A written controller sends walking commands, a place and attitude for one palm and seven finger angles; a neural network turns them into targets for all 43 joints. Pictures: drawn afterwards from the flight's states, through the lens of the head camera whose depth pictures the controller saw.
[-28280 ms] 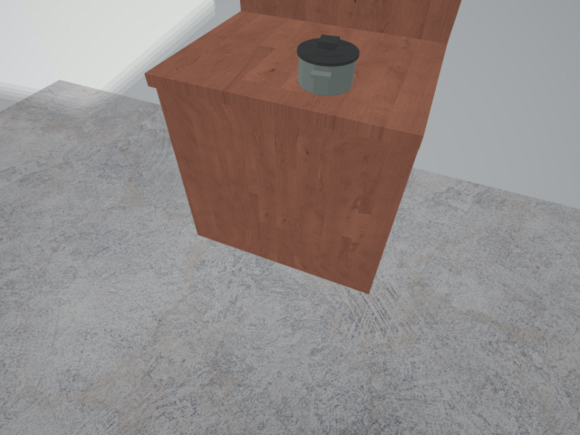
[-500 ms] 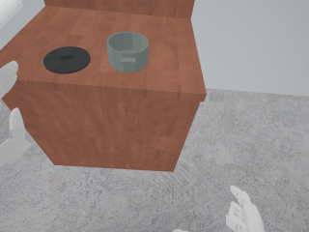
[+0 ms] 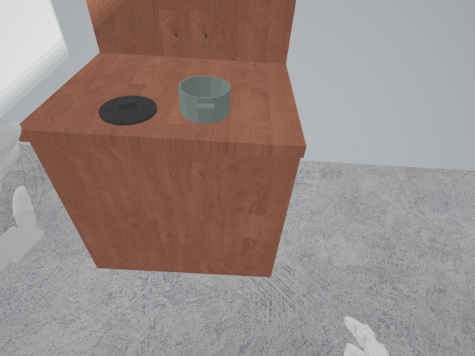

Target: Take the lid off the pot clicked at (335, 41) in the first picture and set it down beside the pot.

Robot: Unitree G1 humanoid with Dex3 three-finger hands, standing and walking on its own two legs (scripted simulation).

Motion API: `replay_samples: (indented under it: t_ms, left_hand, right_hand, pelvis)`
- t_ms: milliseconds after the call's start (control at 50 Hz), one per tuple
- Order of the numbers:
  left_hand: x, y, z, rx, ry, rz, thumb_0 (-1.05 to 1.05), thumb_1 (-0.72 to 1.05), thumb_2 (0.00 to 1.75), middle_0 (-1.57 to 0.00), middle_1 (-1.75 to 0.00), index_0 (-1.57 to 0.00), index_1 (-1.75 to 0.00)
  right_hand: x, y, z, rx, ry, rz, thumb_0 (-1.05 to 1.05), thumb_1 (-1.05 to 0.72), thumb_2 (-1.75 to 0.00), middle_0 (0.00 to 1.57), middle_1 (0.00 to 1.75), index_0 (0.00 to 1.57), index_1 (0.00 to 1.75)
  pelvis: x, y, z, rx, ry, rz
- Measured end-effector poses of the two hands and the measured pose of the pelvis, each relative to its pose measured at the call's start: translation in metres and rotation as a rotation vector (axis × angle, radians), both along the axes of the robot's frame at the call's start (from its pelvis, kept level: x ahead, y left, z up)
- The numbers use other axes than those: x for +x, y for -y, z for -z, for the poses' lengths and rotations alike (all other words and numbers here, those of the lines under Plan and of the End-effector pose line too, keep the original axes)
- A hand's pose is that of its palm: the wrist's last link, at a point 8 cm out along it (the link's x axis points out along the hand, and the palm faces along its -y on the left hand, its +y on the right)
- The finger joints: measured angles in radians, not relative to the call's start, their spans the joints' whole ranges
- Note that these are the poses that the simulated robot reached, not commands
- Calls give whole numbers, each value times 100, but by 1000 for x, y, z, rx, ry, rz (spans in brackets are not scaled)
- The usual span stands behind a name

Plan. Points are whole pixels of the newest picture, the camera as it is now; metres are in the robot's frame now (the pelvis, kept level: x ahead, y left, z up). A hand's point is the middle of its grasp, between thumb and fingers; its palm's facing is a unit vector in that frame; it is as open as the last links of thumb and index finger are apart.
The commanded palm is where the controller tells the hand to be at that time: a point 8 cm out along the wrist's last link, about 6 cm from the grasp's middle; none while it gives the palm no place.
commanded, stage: stop stepping back and stand still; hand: left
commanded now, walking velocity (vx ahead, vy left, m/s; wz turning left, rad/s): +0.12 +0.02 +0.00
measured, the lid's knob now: (126, 102) +0.79 +0.36 +0.05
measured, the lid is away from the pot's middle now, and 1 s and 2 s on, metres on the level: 0.23 0.23 0.23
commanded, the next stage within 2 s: let the arm hang, fingers relaxed in 0.20 s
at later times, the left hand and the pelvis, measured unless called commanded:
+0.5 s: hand out of the picture +0.14 +0.22 -0.12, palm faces +0.15 -0.95 -0.26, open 7.4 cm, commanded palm none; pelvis +0.00 +0.01 -0.01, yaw +5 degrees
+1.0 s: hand out of the picture +0.04 +0.21 -0.17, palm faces +0.09 -0.97 -0.21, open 7.3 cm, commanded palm none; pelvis +0.03 +0.03 +0.01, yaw +3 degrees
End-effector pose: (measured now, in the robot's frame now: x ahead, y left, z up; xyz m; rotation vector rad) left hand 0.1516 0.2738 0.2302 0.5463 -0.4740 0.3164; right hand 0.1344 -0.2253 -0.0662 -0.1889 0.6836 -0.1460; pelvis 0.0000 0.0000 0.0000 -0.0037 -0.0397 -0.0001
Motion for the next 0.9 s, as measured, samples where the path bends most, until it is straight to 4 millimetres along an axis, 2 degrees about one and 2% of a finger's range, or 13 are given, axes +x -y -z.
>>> replay_samples:
  t_ms: [120,240,300,340,380,420,500,540,560,660,740,820,900]
  left_hand:
    - [-20,-1,-13,-7,105,27,1,89,90,-22,-31,-22,-31]
    - [-6,-15,-18,-2,113,-39,1,89,90,-21,-31,-21,-31]
    - [2,-14,-6,46,34,-59,1,89,90,-21,-31,-21,-31]
    - [20,-20,40,-4,-159,-71,0,90,90,-21,-30,-21,-31]
    - [32,-27,110,-152,-421,-117,0,90,90,-20,-30,-20,-31]
    - [25,-27,188,-317,-688,-180,0,90,90,-20,-30,-20,-30]
    - [-36,6,322,-537,-1230,-225,1,91,90,-20,-30,-20,-30]
    - [-78,28,367,-605,-1465,-205,1,91,90,-20,-30,-20,-30]
    - [-97,35,379,-641,-1548,-225,0,93,90,-20,-30,-20,-30]
    - [-163,27,383,-669,-1739,-368,-2,101,90,-21,-30,-21,-30]
    - [-191,22,370,-668,-1813,-443,-1,98,90,-21,-30,-20,-30]
    - [-191,16,366,-670,-1848,-470,0,95,90,-20,-30,-20,-30]
    - [-168,15,364,-661,-1825,-437,0,93,90,-20,-30,-20,-30]
  right_hand:
    - [-8,6,-1,-67,-39,5,2,-90,-89,20,30,21,30]
    - [-6,-1,0,-7,28,40,2,-91,-89,20,30,20,30]
    - [-3,-4,7,26,26,2,1,-91,-89,20,30,20,30]
    - [-2,0,24,45,-33,-32,1,-91,-89,20,30,20,30]
    - [-8,3,41,48,-133,-46,1,-91,-89,20,30,20,30]
    - [-18,6,51,37,-229,-54,1,-91,-89,20,30,20,30]
    - [-49,10,57,8,-358,-6,1,-91,-89,20,30,20,30]
    - [-71,12,63,-17,-417,28,1,-91,-89,20,30,20,30]
    - [-83,12,63,-23,-460,46,1,-91,-89,20,30,20,30]
    - [-136,16,64,-24,-697,85,1,-91,-89,20,30,20,30]
    - [-153,11,62,-2,-805,115,1,-91,-89,20,30,20,30]
    - [-154,-7,61,20,-824,120,1,-91,-89,19,30,20,30]
    - [-142,-29,64,59,-802,109,1,-91,-89,19,30,20,30]
  pelvis:
    - [-4,-8,0,-6,-6,7]
    - [-9,-9,0,10,13,6]
    - [-7,-2,3,22,-9,-5]
    - [-7,-2,8,13,-18,-39]
    - [-6,-4,9,-1,-19,-86]
    - [-4,-6,10,-7,-16,-107]
    - [-2,-12,11,-4,-16,-94]
    - [-1,-14,16,-11,-28,-74]
    - [-1,-13,16,0,-32,-64]
    - [8,-4,8,4,-39,-68]
    - [16,-8,0,-14,-46,-77]
    - [23,-16,-4,-19,-57,-69]
    - [26,-22,-8,-9,-57,-52]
